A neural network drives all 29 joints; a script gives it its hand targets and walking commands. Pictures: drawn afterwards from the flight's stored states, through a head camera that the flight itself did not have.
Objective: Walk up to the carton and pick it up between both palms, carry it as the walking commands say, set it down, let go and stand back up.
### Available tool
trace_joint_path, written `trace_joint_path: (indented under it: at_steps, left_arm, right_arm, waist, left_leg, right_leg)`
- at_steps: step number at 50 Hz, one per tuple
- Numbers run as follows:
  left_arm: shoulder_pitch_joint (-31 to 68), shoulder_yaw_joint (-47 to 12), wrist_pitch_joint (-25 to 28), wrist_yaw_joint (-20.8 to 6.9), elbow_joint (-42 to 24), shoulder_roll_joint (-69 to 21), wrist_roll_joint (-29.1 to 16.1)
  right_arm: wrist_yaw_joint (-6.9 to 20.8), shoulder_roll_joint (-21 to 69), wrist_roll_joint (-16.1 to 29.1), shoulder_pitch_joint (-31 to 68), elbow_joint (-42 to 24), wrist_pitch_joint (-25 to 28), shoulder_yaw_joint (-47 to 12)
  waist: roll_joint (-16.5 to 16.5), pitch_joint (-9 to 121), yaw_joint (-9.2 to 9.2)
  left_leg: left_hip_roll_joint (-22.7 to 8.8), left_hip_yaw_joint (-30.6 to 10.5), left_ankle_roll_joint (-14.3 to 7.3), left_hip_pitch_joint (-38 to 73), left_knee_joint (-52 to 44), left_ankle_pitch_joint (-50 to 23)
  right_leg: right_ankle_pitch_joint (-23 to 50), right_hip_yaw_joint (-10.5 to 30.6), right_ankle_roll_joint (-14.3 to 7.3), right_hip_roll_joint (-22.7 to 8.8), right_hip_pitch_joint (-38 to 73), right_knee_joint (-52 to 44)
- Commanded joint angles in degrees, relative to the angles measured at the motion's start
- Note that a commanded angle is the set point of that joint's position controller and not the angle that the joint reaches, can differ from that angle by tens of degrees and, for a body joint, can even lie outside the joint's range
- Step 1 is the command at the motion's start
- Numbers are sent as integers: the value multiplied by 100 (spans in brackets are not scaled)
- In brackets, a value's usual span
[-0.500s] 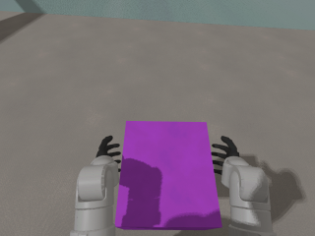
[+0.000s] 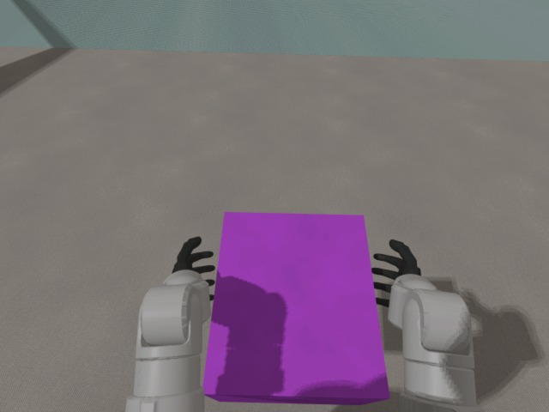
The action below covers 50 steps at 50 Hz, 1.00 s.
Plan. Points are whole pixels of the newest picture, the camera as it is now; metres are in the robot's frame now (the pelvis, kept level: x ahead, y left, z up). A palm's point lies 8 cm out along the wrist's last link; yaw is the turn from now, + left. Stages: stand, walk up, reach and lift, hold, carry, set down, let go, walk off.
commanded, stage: carry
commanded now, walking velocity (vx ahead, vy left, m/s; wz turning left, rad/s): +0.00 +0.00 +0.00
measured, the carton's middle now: (291, 308) +0.31 +0.00 -0.01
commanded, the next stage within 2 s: none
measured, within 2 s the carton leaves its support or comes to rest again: neither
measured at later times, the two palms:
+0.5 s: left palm (169, 309) +0.25 +0.16 +0.08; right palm (400, 318) +0.24 -0.14 +0.08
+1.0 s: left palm (149, 283) +0.29 +0.20 +0.08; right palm (363, 287) +0.29 -0.10 +0.08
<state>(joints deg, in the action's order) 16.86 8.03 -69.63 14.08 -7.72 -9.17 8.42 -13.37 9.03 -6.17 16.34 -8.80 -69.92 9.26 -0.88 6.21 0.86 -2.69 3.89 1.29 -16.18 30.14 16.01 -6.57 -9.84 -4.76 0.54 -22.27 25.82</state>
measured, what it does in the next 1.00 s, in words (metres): shifts its weight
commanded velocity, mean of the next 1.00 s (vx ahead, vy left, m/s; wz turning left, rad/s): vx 0.00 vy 0.00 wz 0.00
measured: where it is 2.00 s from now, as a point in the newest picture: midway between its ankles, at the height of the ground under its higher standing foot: outside the picture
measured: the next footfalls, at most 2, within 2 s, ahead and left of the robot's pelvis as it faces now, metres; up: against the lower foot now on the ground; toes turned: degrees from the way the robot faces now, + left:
none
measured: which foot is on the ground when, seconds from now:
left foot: down 0.00-1.00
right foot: down 0.00-1.00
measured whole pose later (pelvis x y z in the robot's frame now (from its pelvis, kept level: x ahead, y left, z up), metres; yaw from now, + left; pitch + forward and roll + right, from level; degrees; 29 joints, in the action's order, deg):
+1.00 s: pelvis +0.01 +0.05 +0.00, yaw +0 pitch +2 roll +0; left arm 17.2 8.0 -67.7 13.7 -5.1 -9.3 9.0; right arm -11.3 8.8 -8.6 15.5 -7.0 -67.6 8.9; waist 0.0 5.8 -0.4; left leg 0.5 5.2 -2.7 -15.6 32.4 18.7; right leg -8.2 -9.5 -1.3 -3.9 -22.4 29.1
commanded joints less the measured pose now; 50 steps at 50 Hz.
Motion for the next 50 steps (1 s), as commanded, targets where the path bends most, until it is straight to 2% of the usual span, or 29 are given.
trace_joint_path:
  at_steps: [1, 3, 6, 10, 14, 17, 19, 26, 40, 50]
  left_arm:
    - [3253, -3892, 17, -2469, -283, -5876, -2692]
    - [3256, -3830, 0, -2514, -116, -5858, -2724]
    - [3361, -3760, 7, -2557, -47, -5834, -2764]
    - [3429, -3702, 14, -2567, -28, -5793, -2754]
    - [3480, -3699, 23, -2550, -87, -5769, -2711]
    - [3489, -3716, 31, -2530, -137, -5788, -2680]
    - [3464, -3728, 30, -2522, -159, -5795, -2657]
    - [3325, -3673, 88, -2537, -111, -5769, -2565]
    - [3127, -3710, 264, -2543, -180, -5816, -2497]
    - [3097, -3691, 295, -2542, -103, -5822, -2454]
  right_arm:
    - [2482, 5880, 2518, 3176, -158, 46, -3975]
    - [2447, 5871, 2474, 3201, -79, 53, -3957]
    - [2426, 5895, 2457, 3266, -27, 87, -3945]
    - [2419, 5940, 2480, 3312, -50, 114, -3954]
    - [2444, 5979, 2529, 3313, -102, 109, -3973]
    - [2466, 5971, 2564, 3320, -147, 90, -3994]
    - [2478, 5962, 2572, 3303, -169, 75, -4004]
    - [2481, 5916, 2490, 3228, -163, 116, -3926]
    - [2465, 5811, 2300, 2975, -268, 306, -3854]
    - [2472, 5728, 2252, 2962, -208, 334, -3758]
  waist:
    - [-104, 1421, -115]
    - [-253, 1405, -108]
    - [-363, 1412, -100]
    - [-327, 1451, -89]
    - [-54, 1425, -87]
    - [157, 1419, -104]
    - [162, 1408, -113]
    - [-72, 1393, -96]
    - [89, 1620, -104]
    - [204, 1670, -109]
  left_leg:
    - [-229, -168, -138, 36, -272, 569]
    - [-147, -66, -178, 157, -202, 599]
    - [-81, 43, -237, 222, -222, 651]
    - [-73, 79, -310, 231, -383, 779]
    - [-272, -241, -389, -119, -739, 1162]
    - [-413, -528, -430, -510, -980, 1458]
    - [-403, -554, -426, -624, -961, 1450]
    - [-272, -472, -474, -379, -718, 1030]
    - [-459, -590, -488, -84, -621, -309]
    - [-548, -594, -418, 226, -281, -1739]
  right_leg:
    - [-1652, 1519, 506, -1245, 783, -1308]
    - [-1955, 1528, 593, -1267, 631, -1536]
    - [-2025, 1364, 686, -1193, 591, -1607]
    - [-1955, 1072, 738, -1055, 627, -1472]
    - [-1778, 853, 618, -928, 808, -1038]
    - [-1460, 842, 471, -835, 1044, -674]
    - [-1398, 897, 421, -841, 1098, -619]
    - [-1685, 1108, 378, -1006, 816, -897]
    - [41, 798, 293, -953, 1202, -162]
    - [708, 610, 250, -930, 1176, 313]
